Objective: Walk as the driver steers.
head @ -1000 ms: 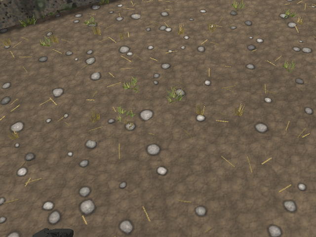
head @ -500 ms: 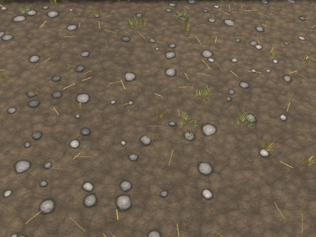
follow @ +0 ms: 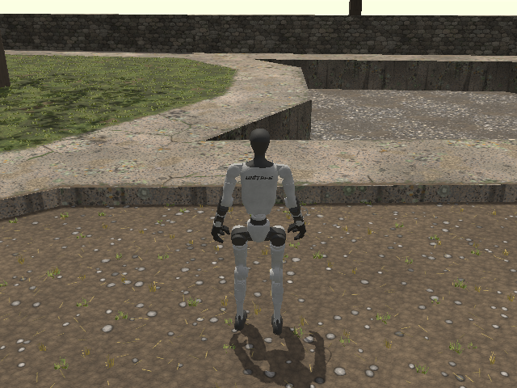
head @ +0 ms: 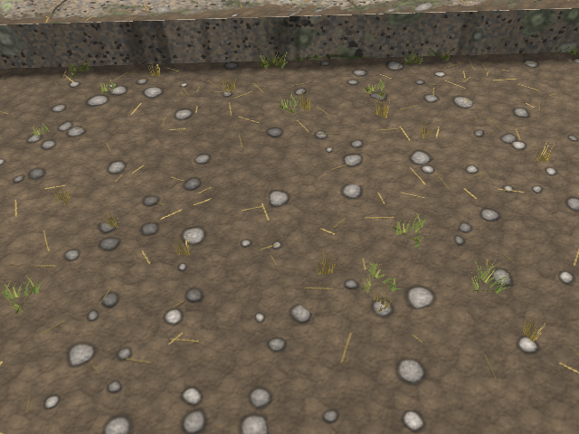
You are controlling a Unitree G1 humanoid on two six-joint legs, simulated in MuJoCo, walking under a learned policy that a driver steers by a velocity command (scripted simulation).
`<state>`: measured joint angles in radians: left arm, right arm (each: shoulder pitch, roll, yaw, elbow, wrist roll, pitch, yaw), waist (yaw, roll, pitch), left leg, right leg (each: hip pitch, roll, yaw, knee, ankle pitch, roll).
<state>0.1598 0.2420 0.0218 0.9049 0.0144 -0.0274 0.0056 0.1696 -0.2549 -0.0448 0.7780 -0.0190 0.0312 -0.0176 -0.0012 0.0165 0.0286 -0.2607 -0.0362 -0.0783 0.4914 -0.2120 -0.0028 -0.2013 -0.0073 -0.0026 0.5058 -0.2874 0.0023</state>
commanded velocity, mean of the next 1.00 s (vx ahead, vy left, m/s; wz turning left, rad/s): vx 0.00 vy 0.00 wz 0.02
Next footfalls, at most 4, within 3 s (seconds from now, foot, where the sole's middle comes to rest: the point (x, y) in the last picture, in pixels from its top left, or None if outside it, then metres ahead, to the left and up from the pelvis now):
1.50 left None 0.13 0.13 -0.77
1.98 right None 0.51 -0.09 -0.77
2.52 left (250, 319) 0.82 0.15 -0.77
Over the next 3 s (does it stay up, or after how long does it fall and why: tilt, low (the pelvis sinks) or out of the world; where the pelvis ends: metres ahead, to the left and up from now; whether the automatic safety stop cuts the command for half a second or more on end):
stays up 0.91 0.04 -0.01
